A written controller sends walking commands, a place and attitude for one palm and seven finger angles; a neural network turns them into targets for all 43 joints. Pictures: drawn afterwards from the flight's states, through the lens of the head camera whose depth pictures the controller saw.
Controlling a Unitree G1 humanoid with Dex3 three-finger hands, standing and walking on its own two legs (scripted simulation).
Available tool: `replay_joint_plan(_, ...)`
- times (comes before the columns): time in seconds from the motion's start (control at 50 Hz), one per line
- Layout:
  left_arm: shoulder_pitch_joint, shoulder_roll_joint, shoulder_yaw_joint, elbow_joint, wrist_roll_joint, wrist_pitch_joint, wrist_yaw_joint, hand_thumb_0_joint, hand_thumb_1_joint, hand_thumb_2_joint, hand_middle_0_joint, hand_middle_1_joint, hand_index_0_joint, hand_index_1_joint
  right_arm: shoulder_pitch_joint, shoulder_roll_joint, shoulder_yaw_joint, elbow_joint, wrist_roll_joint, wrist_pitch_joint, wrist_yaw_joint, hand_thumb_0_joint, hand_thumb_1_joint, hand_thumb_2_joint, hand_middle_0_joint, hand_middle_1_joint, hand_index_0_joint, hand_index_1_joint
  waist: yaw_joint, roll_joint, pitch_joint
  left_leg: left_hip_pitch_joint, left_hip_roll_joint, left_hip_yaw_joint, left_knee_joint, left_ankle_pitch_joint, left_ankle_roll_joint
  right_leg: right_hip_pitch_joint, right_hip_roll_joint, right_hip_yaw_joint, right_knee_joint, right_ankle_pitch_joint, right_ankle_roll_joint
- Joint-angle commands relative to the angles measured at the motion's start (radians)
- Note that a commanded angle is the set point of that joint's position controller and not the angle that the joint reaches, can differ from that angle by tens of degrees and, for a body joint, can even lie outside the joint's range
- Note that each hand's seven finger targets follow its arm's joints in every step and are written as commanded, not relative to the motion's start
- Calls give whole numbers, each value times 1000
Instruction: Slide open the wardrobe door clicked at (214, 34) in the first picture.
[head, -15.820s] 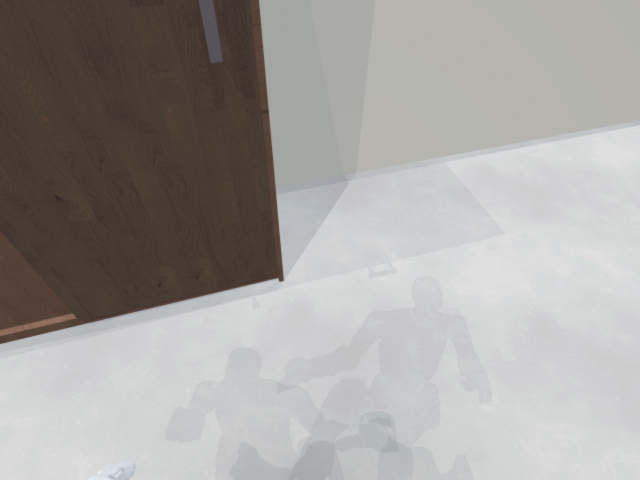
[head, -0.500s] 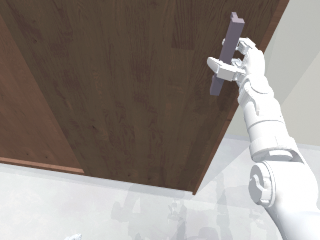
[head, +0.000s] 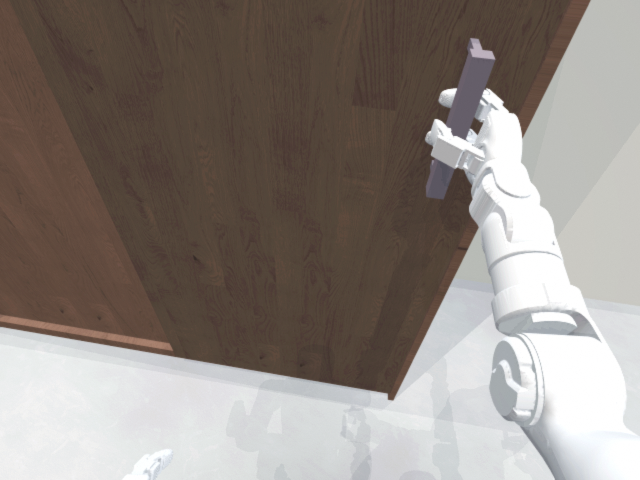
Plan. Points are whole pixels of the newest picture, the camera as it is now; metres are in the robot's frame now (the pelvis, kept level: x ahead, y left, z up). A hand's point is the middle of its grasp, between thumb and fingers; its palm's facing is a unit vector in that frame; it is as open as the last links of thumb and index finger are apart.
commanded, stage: grip the handle and tug to test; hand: right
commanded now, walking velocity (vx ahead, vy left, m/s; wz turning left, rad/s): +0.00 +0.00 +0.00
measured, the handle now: (453, 123) +0.52 -0.10 +0.22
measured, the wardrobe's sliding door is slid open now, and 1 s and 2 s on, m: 0.00 0.00 0.00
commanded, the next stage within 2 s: tug the door sideways, standing still in 0.42 s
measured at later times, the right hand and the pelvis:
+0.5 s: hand (442, 144) +0.46 -0.08 +0.23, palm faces +0.02 +1.00 +0.05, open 6.2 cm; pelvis +0.03 +0.01 +0.00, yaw +3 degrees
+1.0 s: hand (438, 143) +0.46 -0.07 +0.23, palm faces +0.09 +1.00 -0.02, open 6.0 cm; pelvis +0.03 +0.01 +0.00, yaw -4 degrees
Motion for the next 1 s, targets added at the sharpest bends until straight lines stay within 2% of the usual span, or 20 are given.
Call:
replay_joint_plan(0.0, -38, 128, 47, -121, -7, -38, 7, 0, 900, 900, -200, -300, -200, -300, -506, -269, -57, -267, -3, -86, -14, 0, -900, -900, 450, 1400, 450, 1400, -41, 87, -302, 47, 40, -43, -43, 435, -46, 187, 23, 41, 2, 222, -44)
replay_joint_plan(0.1, -54, 128, 51, -139, -10, -42, -3, 0, 900, 900, -200, -300, -200, -300, -445, -222, -25, -372, 3, -77, -12, 0, -900, -900, 450, 1400, 450, 1400, -52, 77, -339, 71, 34, -37, -36, 482, -42, 225, 24, 41, 3, 274, -44)
replay_joint_plan(0.16, -64, 137, 57, -147, -11, -37, -3, 0, 900, 900, -200, -300, -200, -300, -365, -245, -54, -402, 13, -52, -8, 0, -900, -900, 450, 1400, 450, 1400, -66, 131, -349, 110, 37, -35, -38, 526, -50, 223, 23, 35, -1, 292, -47)
replay_joint_plan(0.2, -82, 134, 53, -156, -14, -32, -3, 0, 900, 900, -200, -300, -200, -300, -348, -247, -56, -449, 17, -32, -1, 0, -900, -900, 450, 1400, 450, 1400, -69, 112, -347, 121, 41, -42, -36, 573, -57, 219, 27, 30, -3, 295, -47)
replay_joint_plan(0.26, -99, 134, 55, -173, -12, -21, -5, 0, 900, 900, -200, -300, -200, -300, -261, -275, -93, -514, 22, -5, 2, 0, -900, -900, 450, 1400, 450, 1400, -95, 105, -373, 175, 51, -42, -27, 640, -62, 219, 28, 25, -4, 327, -43)
replay_joint_plan(0.32, -129, 125, 51, -191, -16, -10, -11, 0, 900, 900, -200, -300, -200, -300, -187, -237, -74, -608, 30, 26, 8, 0, -900, -900, 450, 1400, 450, 1400, -97, 94, -370, 183, 51, -37, -14, 723, -64, 240, 29, 21, 2, 378, -41)
replay_joint_plan(0.36, -139, 130, 52, -204, -13, 3, -13, 0, 900, 900, -200, -300, -200, -300, -104, -279, -120, -645, 34, 47, 3, 0, -900, -900, 450, 1400, 450, 1400, -117, 120, -387, 228, 60, -38, -5, 784, -71, 231, 29, 19, 3, 403, -40)
replay_joint_plan(0.42, -165, 125, 46, -216, -14, 20, -13, 0, 900, 900, -200, -300, -200, -300, -72, -266, -111, -713, 39, 87, 9, 0, -900, -900, 450, 1400, 450, 1400, -111, 128, -368, 228, 62, -36, 0, 830, -75, 230, 31, 17, 2, 413, -39)
replay_joint_plan(0.48, -189, 124, 43, -229, -14, 40, -11, 0, 900, 900, -200, -300, -200, -300, -8, -305, -149, -762, 42, 119, 11, 0, -900, -900, 450, 1400, 450, 1400, -122, 130, -365, 249, 73, -45, 9, 877, -85, 213, 34, 16, 6, 405, -37)
replay_joint_plan(0.5, -202, 118, 42, -236, -15, 44, -12, 0, 900, 900, -200, -300, -200, -300, 6, -277, -126, -792, 40, 128, 14, 0, -900, -900, 450, 1400, 450, 1400, -122, 100, -360, 244, 73, -42, 14, 885, -80, 219, 36, 14, 9, 419, -36)
replay_joint_plan(0.52, -203, 116, 39, -226, -15, 44, -11, 0, 900, 900, -200, -300, -200, -300, -66, -231, -71, -788, 40, 139, 13, 0, -900, -900, 450, 1400, 450, 1400, -101, 91, -339, 211, 68, -39, 9, 864, -79, 229, 38, 17, 15, 416, -37)
replay_joint_plan(0.54, -193, 119, 42, -208, -15, 45, -7, 0, 900, 900, -200, -300, -200, -300, -123, -250, -82, -749, 38, 151, 5, 0, -900, -900, 450, 1400, 450, 1400, -86, 96, -323, 180, 65, -41, 0, 828, -80, 232, 35, 22, 20, 401, -36)
replay_joint_plan(0.56, -186, 123, 45, -196, -15, 47, -5, 0, 900, 900, -200, -300, -200, -300, -163, -221, -51, -725, 38, 159, -1, 0, -900, -900, 450, 1400, 450, 1400, -71, 115, -296, 157, 64, -42, -8, 800, -86, 232, 32, 20, 26, 387, -39)
replay_joint_plan(0.6, -185, 116, 46, -187, -13, 40, -5, 0, 900, 900, -200, -300, -200, -300, -210, -129, 19, -717, 36, 176, -8, 0, -900, -900, 450, 1400, 450, 1400, -53, 81, -296, 110, 61, -42, -1, 800, -86, 251, 37, 28, 43, 398, -41)
replay_joint_plan(0.68, -162, 109, 54, -154, -4, 34, -8, 0, 900, 900, -200, -300, -200, -300, -346, 24, 151, -692, 24, 180, -37, 0, -900, -900, 450, 1400, 450, 1400, -10, 81, -327, 62, 59, -34, 21, 828, -97, 291, 44, 45, 79, 441, -46)
replay_joint_plan(0.74, -148, 105, 58, -136, 4, 30, -11, 0, 900, 900, -200, -300, -200, -300, -420, 72, 193, -662, 25, 163, -43, 0, -900, -900, 450, 1400, 450, 1400, 1, 90, -373, 53, 54, -21, 36, 814, -81, 318, 47, 63, 88, 467, -44)
replay_joint_plan(0.8, -141, 98, 57, -127, 6, 22, -16, 0, 900, 900, -200, -300, -200, -300, -449, 133, 248, -607, 26, 136, -38, 0, -900, -900, 450, 1400, 450, 1400, 10, 112, -361, 23, 48, -14, 34, 750, -72, 321, 48, 76, 91, 454, -46)
replay_joint_plan(0.84, -136, 95, 56, -119, 5, 15, -20, 0, 900, 900, -200, -300, -200, -300, -484, 160, 276, -577, 24, 118, -33, 0, -900, -900, 450, 1400, 450, 1400, 15, 83, -350, -8, 45, -13, 33, 704, -63, 333, 47, 81, 95, 447, -44)
replay_joint_plan(0.86, -129, 99, 59, -115, 5, 12, -22, 0, 900, 900, -200, -300, -200, -300, -500, 166, 287, -569, 25, 106, -33, 0, -900, -900, 450, 1400, 450, 1400, 19, 108, -362, -7, 43, -11, 37, 708, -64, 343, 44, 87, 100, 468, -47)
replay_joint_plan(0.98, -117, 88, 55, -97, 3, -21, -37, 0, 900, 900, -200, -300, -200, -300, -608, 237, 353, -493, 29, 57, -37, 0, -900, -900, 450, 1400, 450, 1400, 27, 51, -366, -82, 27, 3, 40, 551, -34, 369, 38, 115, 104, 437, -35)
